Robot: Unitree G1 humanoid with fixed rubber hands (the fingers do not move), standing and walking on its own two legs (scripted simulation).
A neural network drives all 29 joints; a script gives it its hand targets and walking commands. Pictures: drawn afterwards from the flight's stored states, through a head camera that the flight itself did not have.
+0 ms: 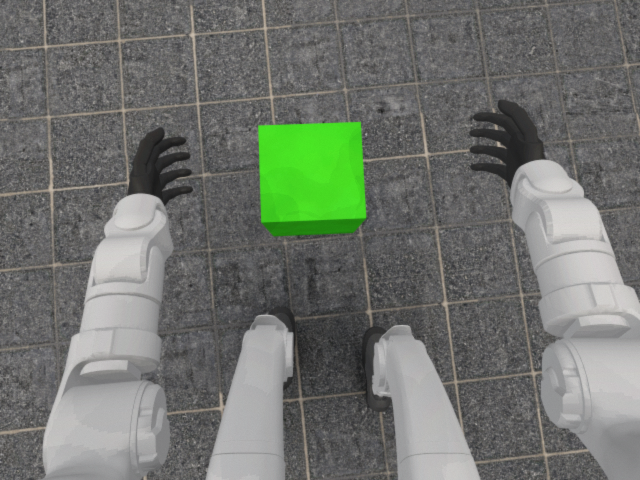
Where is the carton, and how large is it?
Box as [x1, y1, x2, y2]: [258, 122, 365, 235]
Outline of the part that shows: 360,122 258,126 261,222 273,235 353,232 365,218 365,204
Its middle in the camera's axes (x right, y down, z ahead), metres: -0.02 -0.13 +0.91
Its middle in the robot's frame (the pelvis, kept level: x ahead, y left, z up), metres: +0.54 +0.05 -0.55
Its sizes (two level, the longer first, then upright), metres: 0.210 0.200 0.250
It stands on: the floor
